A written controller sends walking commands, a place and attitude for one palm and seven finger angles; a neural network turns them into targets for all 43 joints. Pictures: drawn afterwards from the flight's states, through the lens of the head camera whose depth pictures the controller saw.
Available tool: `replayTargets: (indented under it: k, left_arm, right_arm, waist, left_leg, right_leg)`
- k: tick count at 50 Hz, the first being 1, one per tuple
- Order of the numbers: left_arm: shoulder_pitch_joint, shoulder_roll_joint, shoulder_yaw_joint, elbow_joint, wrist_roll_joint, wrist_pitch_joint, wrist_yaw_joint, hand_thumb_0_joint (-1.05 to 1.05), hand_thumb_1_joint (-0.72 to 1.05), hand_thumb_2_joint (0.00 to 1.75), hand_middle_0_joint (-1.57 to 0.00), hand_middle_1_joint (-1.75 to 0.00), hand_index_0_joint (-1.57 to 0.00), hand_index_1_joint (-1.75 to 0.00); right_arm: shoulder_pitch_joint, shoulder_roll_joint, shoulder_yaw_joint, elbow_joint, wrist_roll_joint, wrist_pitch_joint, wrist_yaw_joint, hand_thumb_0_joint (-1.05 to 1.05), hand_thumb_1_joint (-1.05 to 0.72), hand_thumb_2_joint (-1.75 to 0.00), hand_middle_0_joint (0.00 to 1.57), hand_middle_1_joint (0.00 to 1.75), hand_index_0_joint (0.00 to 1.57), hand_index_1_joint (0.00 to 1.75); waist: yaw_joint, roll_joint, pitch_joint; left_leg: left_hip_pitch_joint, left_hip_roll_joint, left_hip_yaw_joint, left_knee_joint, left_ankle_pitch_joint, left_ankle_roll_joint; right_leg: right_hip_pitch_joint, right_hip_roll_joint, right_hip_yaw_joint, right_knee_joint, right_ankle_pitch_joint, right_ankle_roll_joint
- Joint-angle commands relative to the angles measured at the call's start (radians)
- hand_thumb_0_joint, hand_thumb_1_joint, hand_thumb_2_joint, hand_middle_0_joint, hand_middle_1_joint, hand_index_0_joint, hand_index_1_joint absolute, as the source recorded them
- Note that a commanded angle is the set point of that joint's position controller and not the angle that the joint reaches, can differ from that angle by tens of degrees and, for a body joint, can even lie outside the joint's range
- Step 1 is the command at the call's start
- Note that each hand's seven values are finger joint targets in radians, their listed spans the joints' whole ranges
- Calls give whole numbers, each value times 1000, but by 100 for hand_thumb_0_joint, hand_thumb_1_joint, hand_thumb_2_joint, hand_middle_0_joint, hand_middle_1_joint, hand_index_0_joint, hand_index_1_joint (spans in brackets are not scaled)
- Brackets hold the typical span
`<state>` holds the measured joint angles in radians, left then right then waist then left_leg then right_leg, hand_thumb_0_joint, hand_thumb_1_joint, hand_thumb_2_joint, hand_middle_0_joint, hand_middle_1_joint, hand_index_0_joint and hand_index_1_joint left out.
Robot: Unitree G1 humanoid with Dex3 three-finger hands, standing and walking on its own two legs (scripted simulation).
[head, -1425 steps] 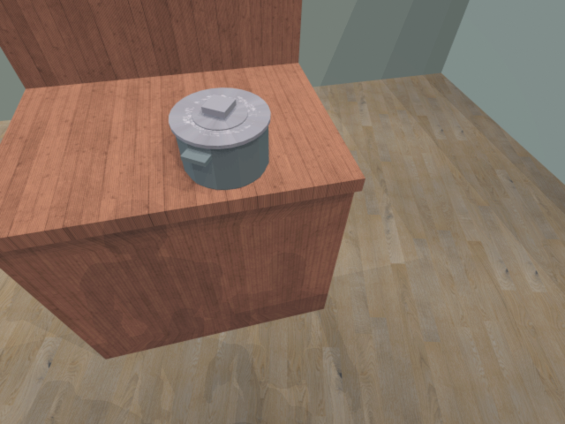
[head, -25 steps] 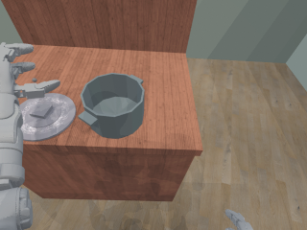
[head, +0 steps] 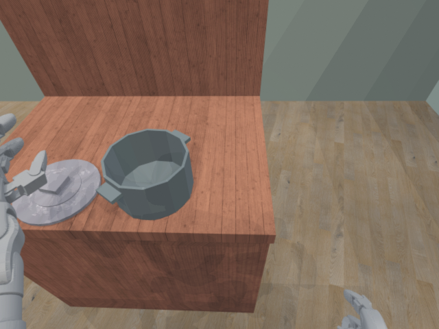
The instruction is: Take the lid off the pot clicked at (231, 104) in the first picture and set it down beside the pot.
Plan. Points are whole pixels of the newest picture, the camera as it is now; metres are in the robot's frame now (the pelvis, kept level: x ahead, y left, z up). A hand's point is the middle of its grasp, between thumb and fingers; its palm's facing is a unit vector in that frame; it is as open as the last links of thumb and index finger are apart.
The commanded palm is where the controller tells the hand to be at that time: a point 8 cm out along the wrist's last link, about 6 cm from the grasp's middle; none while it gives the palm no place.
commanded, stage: draw the hand back to the body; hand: left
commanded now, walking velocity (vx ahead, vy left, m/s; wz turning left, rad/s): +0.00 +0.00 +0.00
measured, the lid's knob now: (54, 183) +0.42 +0.45 -0.01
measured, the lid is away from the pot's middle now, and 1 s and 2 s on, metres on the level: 0.24 0.24 0.24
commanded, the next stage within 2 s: step back with the hand held close in 1.02 s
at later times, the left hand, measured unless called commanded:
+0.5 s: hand (29, 213) +0.22 +0.29 +0.17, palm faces +0.48 -0.83 -0.29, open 7.5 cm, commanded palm +0.17 +0.32 +0.18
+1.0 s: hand (10, 270) +0.15 +0.27 +0.16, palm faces +0.39 -0.85 -0.36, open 7.4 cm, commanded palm +0.10 +0.31 +0.17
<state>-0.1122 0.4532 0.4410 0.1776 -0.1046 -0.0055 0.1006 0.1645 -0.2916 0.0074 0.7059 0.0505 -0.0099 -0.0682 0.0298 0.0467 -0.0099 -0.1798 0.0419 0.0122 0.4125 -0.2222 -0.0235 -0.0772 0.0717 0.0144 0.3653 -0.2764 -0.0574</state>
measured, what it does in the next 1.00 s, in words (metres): stands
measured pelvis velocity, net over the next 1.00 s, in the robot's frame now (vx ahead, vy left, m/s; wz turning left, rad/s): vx -0.02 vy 0.03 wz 0.01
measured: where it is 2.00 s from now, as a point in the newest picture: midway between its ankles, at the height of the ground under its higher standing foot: outside the picture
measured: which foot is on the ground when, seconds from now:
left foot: down 0.00-1.00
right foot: down 0.00-1.00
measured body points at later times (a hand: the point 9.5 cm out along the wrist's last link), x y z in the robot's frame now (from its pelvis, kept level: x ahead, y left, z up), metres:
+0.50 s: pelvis -0.01 +0.01 +0.00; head -0.03 -0.01 +0.45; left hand +0.19 +0.33 +0.18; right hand +0.17 -0.22 -0.09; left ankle +0.00 +0.14 -0.74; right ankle -0.05 -0.08 -0.74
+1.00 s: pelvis -0.02 +0.03 +0.00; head -0.05 +0.02 +0.45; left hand +0.12 +0.32 +0.18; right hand +0.17 -0.18 -0.08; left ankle +0.00 +0.14 -0.74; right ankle -0.05 -0.08 -0.74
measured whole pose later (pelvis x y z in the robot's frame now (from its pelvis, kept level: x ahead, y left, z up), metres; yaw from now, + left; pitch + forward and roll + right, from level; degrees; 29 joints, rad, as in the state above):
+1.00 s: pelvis -0.02 +0.03 +0.00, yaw +1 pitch -5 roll -1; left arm 0.53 0.34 0.28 -0.49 -0.10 -0.09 0.08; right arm 0.16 -0.22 0.02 0.68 -0.01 -0.10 -0.07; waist 0.07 0.05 0.02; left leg -0.13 0.01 0.01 0.41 -0.20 0.01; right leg 0.00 0.04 0.01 0.32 -0.23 -0.02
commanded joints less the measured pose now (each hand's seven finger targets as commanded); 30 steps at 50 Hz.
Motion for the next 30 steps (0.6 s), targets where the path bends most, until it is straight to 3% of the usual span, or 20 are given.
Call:
replayTargets:
  k: [1, 4, 5, 9, 11, 12, 15, 20, 25, 27, 30]
  left_arm:
    - [-198, 305, 93, -270, 2, -76, 13, 0, 76, 81, -21, -42, -21, -42]
    - [-146, 306, 114, -232, -4, -66, 7, 0, 82, 85, -21, -37, -21, -37]
    - [-135, 306, 115, -271, -7, -73, 2, 0, 84, 86, -21, -35, -21, -35]
    - [-144, 206, 15, -435, -8, -89, -3, 0, 90, 90, -20, -30, -20, -30]
    - [-123, 220, 34, -439, -7, -92, 8, 0, 90, 90, -20, -30, -20, -30]
    - [-81, 239, 67, -415, -7, -89, 13, 0, 90, 90, -20, -30, -20, -30]
    - [27, 254, 112, -429, -12, -92, 10, 0, 90, 90, -20, -30, -20, -30]
    - [88, 127, -17, -607, -9, -113, -6, 0, 90, 90, -20, -30, -20, -30]
    - [198, 179, 57, -599, -9, -117, 3, 0, 90, 90, -20, -30, -20, -30]
    - [278, 146, 42, -615, -11, -121, -3, 0, 90, 90, -20, -30, -20, -30]
    - [302, 85, -37, -731, -6, -136, -16, 0, 90, 90, -20, -30, -20, -30]
  right_arm:
    - [-110, -101, -32, -136, -10, -65, -5, 0, -90, -90, 20, 30, 20, 30]
    - [-111, -100, -32, -135, -11, -59, -9, 0, -90, -90, 20, 30, 20, 30]
    - [-116, -99, -34, -140, -12, -60, -7, 0, -90, -90, 20, 30, 20, 30]
    - [-149, -75, -22, -161, -13, -81, -6, 0, -90, -90, 20, 30, 20, 30]
    - [-146, -79, -25, -152, -18, -92, -8, 0, -90, -90, 20, 30, 20, 30]
    - [-138, -83, -26, -147, -23, -94, -11, 0, -90, -90, 20, 30, 20, 30]
    - [-140, -80, -29, -149, -27, -92, -11, 0, -90, -90, 20, 30, 20, 30]
    - [-160, -59, -22, -170, -32, -113, -5, 0, -90, -90, 20, 30, 20, 30]
    - [-151, -66, -26, -159, -40, -122, -11, 0, -90, -90, 20, 30, 20, 30]
    - [-153, -58, -26, -165, -43, -121, -11, 0, -90, -90, 20, 30, 20, 30]
    - [-159, -50, -21, -182, -44, -131, -3, 0, -90, -90, 20, 30, 20, 30]
  waist:
    - [4, -11, -197]
    - [9, -91, -152]
    - [11, -69, -163]
    - [8, 62, -163]
    - [3, 41, -135]
    - [11, -10, -134]
    - [25, -31, -120]
    - [16, 64, -129]
    - [27, -12, -63]
    - [32, -37, -63]
    - [24, 37, -68]
  left_leg:
    - [151, -47, 53, 21, 292, 67]
    - [121, -47, 51, 11, 241, 70]
    - [131, -49, 55, 14, 243, 70]
    - [192, -50, 54, 3, 267, 69]
    - [197, -46, 53, 1, 239, 69]
    - [184, -46, 45, -6, 236, 69]
    - [173, -47, 47, -16, 233, 69]
    - [224, -43, 48, -26, 255, 66]
    - [196, -36, 34, -46, 211, 63]
    - [193, -32, 32, -51, 209, 64]
    - [208, -32, 27, -59, 205, 57]
  right_leg:
    - [1, -61, 20, -23, 590, 85]
    - [-7, -63, 26, -27, 557, 93]
    - [-1, -66, 25, -31, 561, 92]
    - [-23, -55, 22, -47, 494, 75]
    - [-53, -49, 20, -70, 426, 69]
    - [-38, -45, 13, -68, 416, 68]
    - [-19, -46, 9, -73, 400, 65]
    - [-32, -40, 0, -86, 353, 49]
    - [-48, -31, -9, -110, 274, 43]
    - [-41, -34, -14, -105, 271, 44]
    - [-50, -34, -19, -109, 244, 38]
